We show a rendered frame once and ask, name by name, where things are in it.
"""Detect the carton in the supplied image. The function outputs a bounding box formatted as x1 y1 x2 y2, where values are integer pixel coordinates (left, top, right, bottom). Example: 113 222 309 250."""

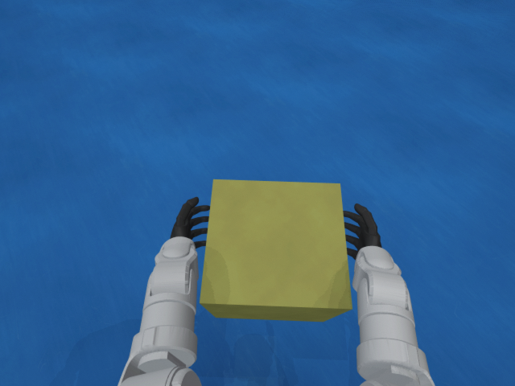
200 179 352 322

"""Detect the right robot hand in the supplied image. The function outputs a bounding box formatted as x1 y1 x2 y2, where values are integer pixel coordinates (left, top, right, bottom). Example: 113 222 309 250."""
343 203 382 260

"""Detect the robot left forearm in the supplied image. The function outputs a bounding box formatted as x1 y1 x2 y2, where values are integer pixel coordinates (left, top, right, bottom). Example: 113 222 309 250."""
117 236 199 386

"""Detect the left robot upper arm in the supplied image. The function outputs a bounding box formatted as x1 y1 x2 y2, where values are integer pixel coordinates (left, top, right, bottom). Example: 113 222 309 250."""
120 366 202 386

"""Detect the robot right forearm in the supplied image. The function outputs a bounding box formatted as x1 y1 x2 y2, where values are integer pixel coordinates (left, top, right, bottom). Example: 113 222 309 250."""
352 246 435 386

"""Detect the left robot hand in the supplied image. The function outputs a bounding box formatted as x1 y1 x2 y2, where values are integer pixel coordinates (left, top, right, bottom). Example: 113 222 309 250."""
170 197 210 248

